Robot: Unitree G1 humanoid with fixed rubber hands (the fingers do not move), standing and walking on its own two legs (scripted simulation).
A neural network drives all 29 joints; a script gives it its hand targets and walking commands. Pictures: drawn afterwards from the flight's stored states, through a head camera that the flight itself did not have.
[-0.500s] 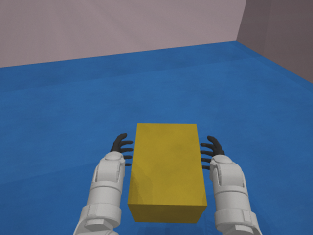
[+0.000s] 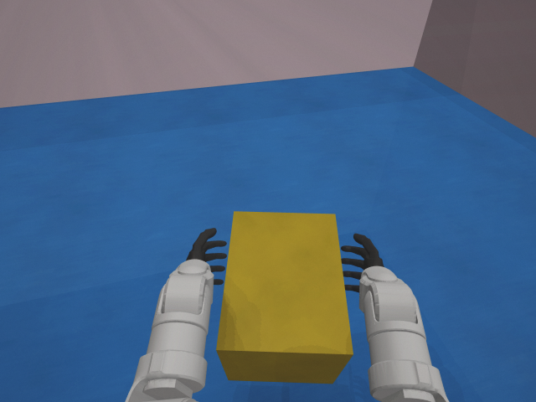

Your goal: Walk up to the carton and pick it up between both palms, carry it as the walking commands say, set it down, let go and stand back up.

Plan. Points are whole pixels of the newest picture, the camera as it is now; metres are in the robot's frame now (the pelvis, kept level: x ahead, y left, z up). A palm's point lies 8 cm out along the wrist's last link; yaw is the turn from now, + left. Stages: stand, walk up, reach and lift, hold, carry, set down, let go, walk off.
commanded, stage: reach and lift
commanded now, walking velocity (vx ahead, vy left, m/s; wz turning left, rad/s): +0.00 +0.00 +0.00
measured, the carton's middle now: (282, 296) +0.32 +0.00 -0.04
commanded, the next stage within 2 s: hold in 0.40 s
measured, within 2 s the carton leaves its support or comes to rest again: neither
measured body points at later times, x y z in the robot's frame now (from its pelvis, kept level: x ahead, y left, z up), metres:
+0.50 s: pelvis +0.00 +0.00 +0.00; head -0.06 +0.00 +0.45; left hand +0.30 +0.14 +0.04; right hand +0.30 -0.14 +0.04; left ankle +0.02 +0.13 -0.74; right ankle +0.02 -0.14 -0.74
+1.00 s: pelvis -0.01 +0.00 -0.01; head -0.06 +0.00 +0.44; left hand +0.30 +0.14 +0.04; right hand +0.30 -0.14 +0.04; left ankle +0.02 +0.13 -0.74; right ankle +0.02 -0.14 -0.74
